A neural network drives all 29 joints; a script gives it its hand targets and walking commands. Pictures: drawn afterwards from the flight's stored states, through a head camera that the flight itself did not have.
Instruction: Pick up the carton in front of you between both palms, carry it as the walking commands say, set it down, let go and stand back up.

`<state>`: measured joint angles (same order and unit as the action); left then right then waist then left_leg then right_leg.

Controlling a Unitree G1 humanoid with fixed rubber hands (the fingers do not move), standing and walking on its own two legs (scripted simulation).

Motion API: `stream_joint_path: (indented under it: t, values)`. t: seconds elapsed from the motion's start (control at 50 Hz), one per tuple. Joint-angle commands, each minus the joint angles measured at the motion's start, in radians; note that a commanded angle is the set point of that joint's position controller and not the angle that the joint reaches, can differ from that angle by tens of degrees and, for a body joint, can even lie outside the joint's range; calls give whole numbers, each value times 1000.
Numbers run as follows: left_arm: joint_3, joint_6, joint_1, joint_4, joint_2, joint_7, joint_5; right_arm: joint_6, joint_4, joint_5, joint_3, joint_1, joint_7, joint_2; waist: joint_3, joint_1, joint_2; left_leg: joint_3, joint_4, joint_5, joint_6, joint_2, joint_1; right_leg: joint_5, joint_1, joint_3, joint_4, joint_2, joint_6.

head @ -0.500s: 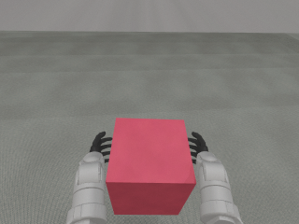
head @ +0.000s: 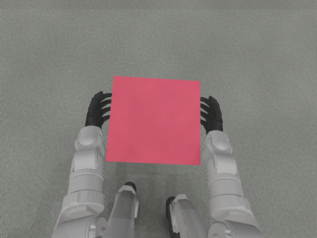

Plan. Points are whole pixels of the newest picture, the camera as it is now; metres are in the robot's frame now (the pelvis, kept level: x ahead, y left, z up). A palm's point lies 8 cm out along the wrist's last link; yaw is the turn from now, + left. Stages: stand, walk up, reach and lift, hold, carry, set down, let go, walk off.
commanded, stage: set down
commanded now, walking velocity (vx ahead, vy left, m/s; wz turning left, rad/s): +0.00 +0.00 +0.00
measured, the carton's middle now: (153, 127) +0.41 +0.03 -0.15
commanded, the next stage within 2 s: none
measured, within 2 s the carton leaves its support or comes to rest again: neither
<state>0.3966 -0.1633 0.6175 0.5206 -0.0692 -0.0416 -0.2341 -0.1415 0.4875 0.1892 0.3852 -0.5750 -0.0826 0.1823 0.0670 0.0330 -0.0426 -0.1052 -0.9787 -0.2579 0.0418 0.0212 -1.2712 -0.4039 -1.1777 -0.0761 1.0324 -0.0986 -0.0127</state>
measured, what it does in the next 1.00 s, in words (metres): lowers itself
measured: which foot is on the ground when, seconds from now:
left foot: down 0.00-1.00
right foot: down 0.00-1.00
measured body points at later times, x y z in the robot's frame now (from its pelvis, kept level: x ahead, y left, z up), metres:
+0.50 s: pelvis -0.03 +0.01 -0.13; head +0.23 +0.05 +0.23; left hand +0.43 +0.19 -0.23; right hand +0.45 -0.11 -0.22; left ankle +0.09 +0.13 -0.65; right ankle +0.03 -0.12 -0.65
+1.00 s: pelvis -0.05 +0.00 -0.25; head +0.28 +0.03 +0.06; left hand +0.45 +0.21 -0.39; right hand +0.48 -0.10 -0.38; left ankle +0.09 +0.13 -0.65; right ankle +0.03 -0.12 -0.65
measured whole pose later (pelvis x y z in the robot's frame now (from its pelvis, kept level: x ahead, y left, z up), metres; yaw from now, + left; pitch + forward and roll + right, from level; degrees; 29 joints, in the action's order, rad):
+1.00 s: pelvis -0.05 +0.00 -0.25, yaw -4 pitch +48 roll -3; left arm 0.47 -0.23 1.11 0.73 0.09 0.05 -0.17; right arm -0.19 0.84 0.12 0.36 -1.18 -0.13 -0.05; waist 0.03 0.08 -0.06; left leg -0.12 -1.87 -0.42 0.09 0.09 -2.28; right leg -0.61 -2.19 -0.06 1.95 -0.19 -0.08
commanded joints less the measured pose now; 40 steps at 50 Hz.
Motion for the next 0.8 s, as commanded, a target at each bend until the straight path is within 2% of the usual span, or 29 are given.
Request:
stream_joint_path:
  t: [0.0, 0.04, 0.1, 0.32, 0.52, 0.78]
  values:
    - [-533, -33, 462, 63, -863, -198, 53, -29, 63, -51, -576, -538, 224, 845, 840, 26, 30, 102, -75, 236, -28, 104, 551, 193, 87, 59, -52, -68, -45]
    - [-507, -63, 500, 88, -877, -200, 40, -59, 94, -44, -543, -580, 245, 848, 815, 25, 32, 106, -99, 158, -29, 104, 485, 114, 5, 70, -17, -71, -39]
    - [-480, -95, 551, 117, -894, -195, 28, -87, 136, -36, -494, -639, 267, 838, 818, 21, 42, 109, -143, 105, -26, 105, 431, 56, -110, 85, 43, -78, -30]
    - [-461, -98, 716, 164, -894, -138, 56, -82, 248, -47, -406, -802, 276, 780, 954, 18, 82, 115, -328, 80, 1, 113, 293, -4, -411, 116, 267, -104, -13]
    - [-470, -83, 835, 161, -846, -113, 101, -73, 271, -88, -427, -921, 253, 762, 1050, 40, 63, 143, -499, 83, 12, 121, 150, -19, -537, 135, 430, -117, -21]
    - [-424, -64, 963, 186, -750, -126, 135, -56, 310, -117, -442, -1052, 196, 714, 1061, 73, 20, 184, -692, 95, 17, 113, -101, 6, -599, 145, 600, -119, -32]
